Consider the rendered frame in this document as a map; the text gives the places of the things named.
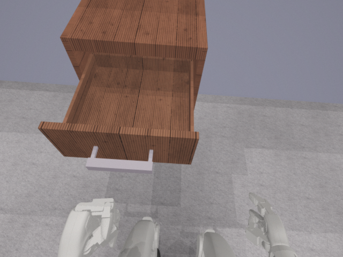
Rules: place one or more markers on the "robot right thigh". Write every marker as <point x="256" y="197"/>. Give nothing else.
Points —
<point x="211" y="244"/>

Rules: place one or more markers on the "right robot hand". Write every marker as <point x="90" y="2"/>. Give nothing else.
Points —
<point x="270" y="231"/>

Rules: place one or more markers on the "left robot hand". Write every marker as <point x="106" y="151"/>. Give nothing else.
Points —
<point x="98" y="218"/>

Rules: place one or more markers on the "handle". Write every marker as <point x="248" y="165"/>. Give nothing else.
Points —
<point x="104" y="164"/>

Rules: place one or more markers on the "robot left thigh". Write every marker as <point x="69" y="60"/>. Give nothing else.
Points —
<point x="143" y="238"/>

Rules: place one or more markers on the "robot thigh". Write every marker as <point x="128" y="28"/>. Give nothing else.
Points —
<point x="143" y="238"/>
<point x="211" y="244"/>

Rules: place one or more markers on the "drawer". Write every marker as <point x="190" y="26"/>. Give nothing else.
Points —
<point x="127" y="105"/>

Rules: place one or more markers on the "cabinet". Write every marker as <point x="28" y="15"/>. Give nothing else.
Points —
<point x="156" y="28"/>

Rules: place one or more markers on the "robot right forearm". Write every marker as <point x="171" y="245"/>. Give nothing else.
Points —
<point x="281" y="251"/>

